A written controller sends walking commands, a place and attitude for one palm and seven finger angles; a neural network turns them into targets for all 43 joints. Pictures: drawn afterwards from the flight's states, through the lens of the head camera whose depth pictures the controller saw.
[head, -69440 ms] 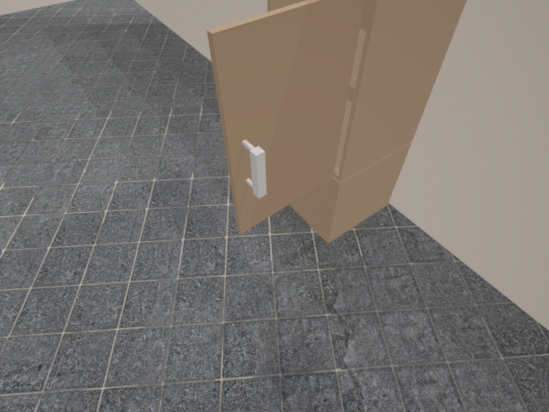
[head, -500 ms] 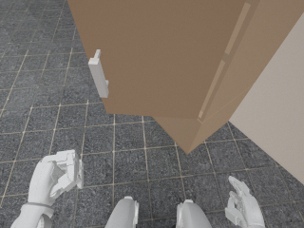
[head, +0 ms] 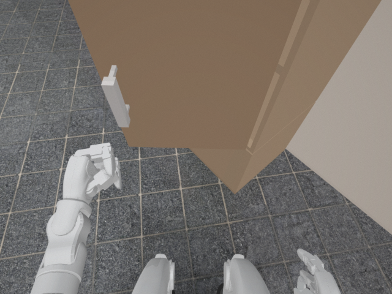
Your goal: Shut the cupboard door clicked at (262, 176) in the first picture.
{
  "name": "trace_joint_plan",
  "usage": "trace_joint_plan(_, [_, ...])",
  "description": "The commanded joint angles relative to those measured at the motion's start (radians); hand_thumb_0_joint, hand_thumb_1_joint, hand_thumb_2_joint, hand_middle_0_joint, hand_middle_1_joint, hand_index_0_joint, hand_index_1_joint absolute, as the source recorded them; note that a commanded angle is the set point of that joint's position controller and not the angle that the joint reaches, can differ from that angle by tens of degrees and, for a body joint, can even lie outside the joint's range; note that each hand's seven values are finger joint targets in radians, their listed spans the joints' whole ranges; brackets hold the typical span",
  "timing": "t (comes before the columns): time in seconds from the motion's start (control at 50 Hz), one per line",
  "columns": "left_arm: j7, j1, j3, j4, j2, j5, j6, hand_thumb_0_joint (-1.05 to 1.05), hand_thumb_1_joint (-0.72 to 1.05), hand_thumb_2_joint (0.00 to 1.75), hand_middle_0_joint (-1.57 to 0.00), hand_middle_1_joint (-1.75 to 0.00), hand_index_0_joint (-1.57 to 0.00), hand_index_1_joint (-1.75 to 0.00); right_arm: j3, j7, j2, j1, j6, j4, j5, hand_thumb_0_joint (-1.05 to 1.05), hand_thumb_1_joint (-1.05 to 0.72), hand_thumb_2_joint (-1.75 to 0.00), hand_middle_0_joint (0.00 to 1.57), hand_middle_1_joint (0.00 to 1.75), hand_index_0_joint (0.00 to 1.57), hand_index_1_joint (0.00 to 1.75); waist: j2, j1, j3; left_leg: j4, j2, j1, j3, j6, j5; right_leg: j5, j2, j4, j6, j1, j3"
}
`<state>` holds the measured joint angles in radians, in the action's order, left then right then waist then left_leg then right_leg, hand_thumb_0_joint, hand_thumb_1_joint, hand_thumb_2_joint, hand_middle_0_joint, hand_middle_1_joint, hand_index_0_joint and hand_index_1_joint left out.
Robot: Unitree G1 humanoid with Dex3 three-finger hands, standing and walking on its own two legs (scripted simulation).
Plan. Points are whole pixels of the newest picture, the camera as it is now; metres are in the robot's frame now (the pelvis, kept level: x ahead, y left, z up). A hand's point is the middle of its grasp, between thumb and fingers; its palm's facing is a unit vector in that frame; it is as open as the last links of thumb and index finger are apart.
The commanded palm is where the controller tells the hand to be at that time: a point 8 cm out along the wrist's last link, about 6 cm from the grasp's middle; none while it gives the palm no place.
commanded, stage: bring the fist close to the handle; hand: left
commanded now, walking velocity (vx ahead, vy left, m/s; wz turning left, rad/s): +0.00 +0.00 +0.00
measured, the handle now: (119, 97) +0.54 +0.20 +0.04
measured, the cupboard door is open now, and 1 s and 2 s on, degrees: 48 48 34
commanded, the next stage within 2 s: push the door shut along its arc in 0.82 s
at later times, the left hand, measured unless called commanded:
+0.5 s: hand (131, 126) +0.45 +0.16 +0.05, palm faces +0.00 -1.00 -0.02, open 3.1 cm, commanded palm +0.42 +0.21 +0.04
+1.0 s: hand (132, 128) +0.45 +0.16 +0.04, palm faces +0.00 -1.00 -0.03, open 3.1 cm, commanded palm +0.43 +0.21 +0.04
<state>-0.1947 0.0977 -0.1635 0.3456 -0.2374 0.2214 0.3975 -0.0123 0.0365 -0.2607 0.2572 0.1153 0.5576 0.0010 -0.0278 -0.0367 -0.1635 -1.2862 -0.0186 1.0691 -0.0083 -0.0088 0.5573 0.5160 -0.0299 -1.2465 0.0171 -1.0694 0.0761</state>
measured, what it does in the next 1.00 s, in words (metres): stands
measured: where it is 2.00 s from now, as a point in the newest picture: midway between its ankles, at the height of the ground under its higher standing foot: outside the picture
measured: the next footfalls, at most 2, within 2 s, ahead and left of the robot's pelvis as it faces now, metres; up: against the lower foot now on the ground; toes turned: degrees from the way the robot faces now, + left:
none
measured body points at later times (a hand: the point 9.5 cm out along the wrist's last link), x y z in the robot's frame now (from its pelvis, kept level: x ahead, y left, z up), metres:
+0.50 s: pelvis -0.01 +0.00 +0.00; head +0.11 +0.01 +0.43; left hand +0.44 +0.21 +0.05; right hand +0.08 -0.26 -0.12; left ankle +0.03 +0.11 -0.62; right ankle +0.04 -0.12 -0.62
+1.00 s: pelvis +0.00 +0.00 +0.00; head +0.11 +0.01 +0.43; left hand +0.44 +0.21 +0.05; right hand +0.07 -0.27 -0.12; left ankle +0.03 +0.11 -0.62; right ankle +0.04 -0.12 -0.62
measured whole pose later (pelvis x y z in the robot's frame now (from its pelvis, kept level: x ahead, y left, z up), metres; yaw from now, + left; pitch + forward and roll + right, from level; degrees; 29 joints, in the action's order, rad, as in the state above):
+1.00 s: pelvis +0.00 +0.00 +0.00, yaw -1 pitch +22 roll -1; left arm -0.15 0.63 -0.28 0.96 -0.30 0.12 0.53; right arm 0.00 0.01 -0.26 0.28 0.00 0.62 -0.02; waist -0.02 -0.11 -0.15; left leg -1.26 -0.02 1.12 0.01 -0.01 0.53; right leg 0.48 -0.02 -1.23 0.01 -1.13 0.06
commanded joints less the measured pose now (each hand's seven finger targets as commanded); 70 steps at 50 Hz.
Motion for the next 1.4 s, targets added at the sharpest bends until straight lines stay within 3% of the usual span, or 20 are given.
trace_joint_plan(0.0, [0.011,0.294,-0.066,-0.131,-0.138,0.000,0.098,0.00,0.90,0.90,-1.30,-1.50,-1.30,-1.50,0.060,0.011,-0.135,0.002,0.033,-0.116,0.002,0.00,-0.90,-0.90,0.20,0.30,0.20,0.30,-0.012,-0.005,-0.337,0.200,0.022,-0.169,-0.018,-0.010,-0.221,-0.194,0.027,0.174,0.007,0.257,-0.054])
trace_joint_plan(0.14, [0.031,0.486,-0.047,-0.009,-0.131,-0.022,0.116,0.00,0.90,0.90,-1.30,-1.50,-1.30,-1.50,0.064,0.004,-0.141,0.038,0.013,-0.083,0.000,0.00,-0.90,-0.90,0.20,0.30,0.20,0.30,-0.026,-0.033,-0.359,0.208,0.017,-0.210,-0.031,-0.006,-0.253,-0.222,0.030,0.170,0.010,0.228,-0.042])
trace_joint_plan(0.2, [0.046,0.580,-0.061,0.087,-0.141,-0.038,0.120,0.00,0.90,0.90,-1.30,-1.50,-1.30,-1.50,0.064,0.003,-0.143,0.045,-0.001,-0.063,-0.002,0.00,-0.90,-0.90,0.20,0.30,0.20,0.30,0.010,-0.047,-0.351,0.207,0.016,-0.187,-0.028,-0.006,-0.218,-0.198,0.027,0.179,0.004,0.218,-0.048])
trace_joint_plan(0.28, [0.057,0.687,-0.113,0.194,-0.201,-0.054,0.139,0.00,0.90,0.90,-1.30,-1.50,-1.30,-1.50,0.062,0.003,-0.144,0.063,-0.015,-0.046,-0.007,0.00,-0.90,-0.90,0.20,0.30,0.20,0.30,-0.002,-0.044,-0.380,0.203,0.018,-0.178,-0.027,-0.006,-0.219,-0.202,0.027,0.175,0.006,0.229,-0.054])
trace_joint_plan(0.36, [0.059,0.820,-0.119,0.278,-0.217,-0.071,0.158,0.00,0.90,0.90,-1.30,-1.50,-1.30,-1.50,0.065,0.000,-0.148,0.089,-0.027,-0.026,-0.013,0.00,-0.90,-0.90,0.20,0.30,0.20,0.30,-0.037,-0.065,-0.430,0.188,0.016,-0.198,-0.030,-0.005,-0.258,-0.241,0.029,0.160,0.006,0.209,-0.054])
trace_joint_plan(0.4, [0.059,0.890,-0.118,0.356,-0.215,-0.078,0.158,0.00,0.90,0.90,-1.30,-1.50,-1.30,-1.50,0.064,-0.005,-0.151,0.107,-0.035,-0.013,-0.015,0.00,-0.90,-0.90,0.20,0.30,0.20,0.30,-0.016,-0.085,-0.403,0.185,0.015,-0.180,-0.034,-0.006,-0.238,-0.222,0.030,0.165,0.004,0.187,-0.051])
trace_joint_plan(0.44, [0.056,0.858,-0.158,0.393,-0.248,-0.078,0.163,0.00,0.90,0.90,-1.30,-1.50,-1.30,-1.50,0.067,-0.008,-0.155,0.121,-0.040,-0.024,-0.018,0.00,-0.90,-0.90,0.20,0.30,0.20,0.30,-0.029,-0.067,-0.435,0.182,0.019,-0.178,-0.030,-0.008,-0.256,-0.235,0.035,0.159,0.008,0.204,-0.052])
trace_joint_plan(0.48, [0.048,0.825,-0.158,0.417,-0.237,-0.078,0.163,0.00,0.90,0.90,-1.30,-1.50,-1.30,-1.50,0.068,-0.015,-0.153,0.125,-0.053,-0.027,-0.018,0.00,-0.90,-0.90,0.20,0.30,0.20,0.30,-0.004,-0.060,-0.457,0.183,0.017,-0.173,-0.022,-0.007,-0.282,-0.275,0.033,0.156,0.005,0.235,-0.056])
trace_joint_plan(0.56, [0.040,0.771,-0.171,0.349,-0.244,-0.070,0.178,0.00,0.90,0.90,-1.30,-1.50,-1.30,-1.50,0.074,-0.027,-0.152,0.132,-0.067,-0.044,-0.016,0.00,-0.90,-0.90,0.20,0.30,0.20,0.30,-0.028,-0.036,-0.516,0.188,0.018,-0.204,-0.013,-0.006,-0.336,-0.330,0.036,0.153,0.007,0.279,-0.060])
trace_joint_plan(0.64, [0.050,0.800,-0.166,0.333,-0.238,-0.065,0.186,0.00,0.90,0.90,-1.30,-1.50,-1.30,-1.50,0.074,-0.024,-0.150,0.143,-0.078,-0.042,-0.014,0.00,-0.90,-0.90,0.20,0.30,0.20,0.30,0.022,-0.062,-0.431,0.198,0.019,-0.155,-0.010,-0.014,-0.270,-0.282,0.039,0.180,0.001,0.278,-0.062])
trace_joint_plan(0.74, [0.065,0.878,-0.150,0.303,-0.239,-0.080,0.226,0.00,0.90,0.90,-1.30,-1.50,-1.30,-1.50,0.077,-0.017,-0.154,0.140,-0.076,-0.024,-0.019,0.00,-0.90,-0.90,0.20,0.30,0.20,0.30,-0.029,-0.073,-0.429,0.205,0.017,-0.211,-0.024,-0.010,-0.247,-0.234,0.039,0.180,0.006,0.222,-0.054])
trace_joint_plan(0.82, [0.064,0.863,-0.117,0.361,-0.195,-0.087,0.223,0.00,0.90,0.90,-1.30,-1.50,-1.30,-1.50,0.078,-0.021,-0.152,0.136,-0.077,-0.007,-0.022,0.00,-0.90,-0.90,0.20,0.30,0.20,0.30,-0.039,-0.078,-0.431,0.206,0.014,-0.233,-0.026,-0.005,-0.249,-0.232,0.036,0.182,0.005,0.198,-0.049])
trace_joint_plan(0.86, [0.063,0.862,-0.155,0.402,-0.245,-0.087,0.213,0.00,0.90,0.90,-1.30,-1.50,-1.30,-1.50,0.073,-0.017,-0.156,0.132,-0.081,-0.006,-0.021,0.00,-0.90,-0.90,0.20,0.30,0.20,0.30,-0.004,-0.074,-0.413,0.201,0.018,-0.184,-0.021,-0.009,-0.233,-0.233,0.034,0.184,0.003,0.224,-0.058])
trace_joint_plan(0.9, [0.057,0.857,-0.159,0.432,-0.250,-0.091,0.202,0.00,0.90,0.90,-1.30,-1.50,-1.30,-1.50,0.069,-0.017,-0.152,0.124,-0.087,-0.016,-0.019,0.00,-0.90,-0.90,0.20,0.30,0.20,0.30,0.005,-0.072,-0.388,0.202,0.021,-0.146,-0.016,-0.012,-0.208,-0.218,0.034,0.189,0.002,0.234,-0.064])
trace_joint_plan(0.94, [0.047,0.928,-0.149,0.401,-0.263,-0.095,0.211,0.00,0.90,0.90,-1.30,-1.50,-1.30,-1.50,0.067,-0.014,-0.153,0.128,-0.087,-0.023,-0.020,0.00,-0.90,-0.90,0.20,0.30,0.20,0.30,-0.036,-0.083,-0.410,0.197,0.022,-0.174,-0.023,-0.013,-0.221,-0.221,0.036,0.178,0.006,0.218,-0.059])
trace_joint_plan(0.98, [0.033,0.971,-0.151,0.451,-0.275,-0.096,0.207,0.00,0.90,0.90,-1.30,-1.50,-1.30,-1.50,0.066,-0.012,-0.158,0.125,-0.088,-0.008,-0.020,0.00,-0.90,-0.90,0.20,0.30,0.20,0.30,-0.004,-0.106,-0.397,0.181,0.019,-0.153,-0.026,-0.016,-0.200,-0.207,0.034,0.182,0.001,0.198,-0.066])
trace_joint_plan(1.2, [-0.083,1.145,-0.179,0.561,-0.382,-0.083,0.149,0.00,0.90,0.90,-1.30,-1.50,-1.30,-1.50,0.055,-0.005,-0.181,0.163,-0.091,0.004,-0.013,0.00,-0.90,-0.90,0.20,0.30,0.20,0.30,-0.064,-0.144,-0.465,0.124,0.013,-0.133,-0.043,-0.022,-0.250,-0.234,0.040,0.142,0.008,0.149,-0.068])
trace_joint_plan(1.28, [-0.109,1.188,-0.137,0.551,-0.341,-0.083,0.134,0.00,0.90,0.90,-1.30,-1.50,-1.30,-1.50,0.061,-0.013,-0.184,0.187,-0.093,0.010,-0.015,0.00,-0.90,-0.90,0.20,0.30,0.20,0.30,-0.125,-0.153,-0.521,0.121,0.007,-0.220,-0.063,-0.014,-0.312,-0.250,0.043,0.126,0.012,0.091,-0.049])
trace_joint_plan(1.34, [-0.112,1.229,-0.147,0.562,-0.365,-0.086,0.125,0.00,0.90,0.90,-1.30,-1.50,-1.30,-1.50,0.060,-0.014,-0.191,0.206,-0.097,0.018,-0.016,0.00,-0.90,-0.90,0.20,0.30,0.20,0.30,-0.094,-0.172,-0.501,0.119,0.004,-0.213,-0.072,-0.019,-0.308,-0.238,0.048,0.131,0.013,0.072,-0.044])
trace_joint_plan(1.38, [-0.114,1.269,-0.114,0.568,-0.342,-0.100,0.121,0.00,0.90,0.90,-1.30,-1.50,-1.30,-1.50,0.060,-0.018,-0.189,0.209,-0.100,0.026,-0.016,0.00,-0.90,-0.90,0.20,0.30,0.20,0.30,-0.132,-0.179,-0.507,0.125,0.002,-0.238,-0.083,-0.012,-0.294,-0.215,0.049,0.131,0.014,0.039,-0.038])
